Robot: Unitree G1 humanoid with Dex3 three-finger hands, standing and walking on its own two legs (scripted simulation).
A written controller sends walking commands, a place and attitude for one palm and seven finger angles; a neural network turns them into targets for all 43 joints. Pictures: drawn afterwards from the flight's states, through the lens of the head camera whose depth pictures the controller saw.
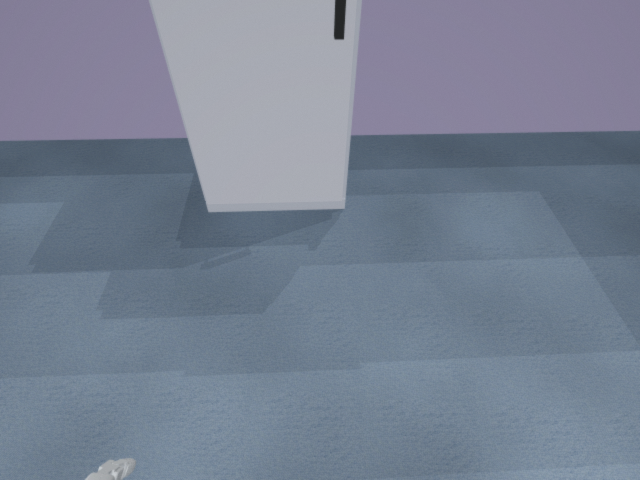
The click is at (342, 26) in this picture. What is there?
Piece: fridge door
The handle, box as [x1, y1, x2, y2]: [334, 0, 345, 39]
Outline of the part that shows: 345,0 335,0 335,39 343,38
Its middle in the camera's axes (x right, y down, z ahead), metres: +0.05 -0.74 +1.01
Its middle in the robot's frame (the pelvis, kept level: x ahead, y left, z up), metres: +1.28 +0.03 +0.22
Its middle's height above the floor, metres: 0.99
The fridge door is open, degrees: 0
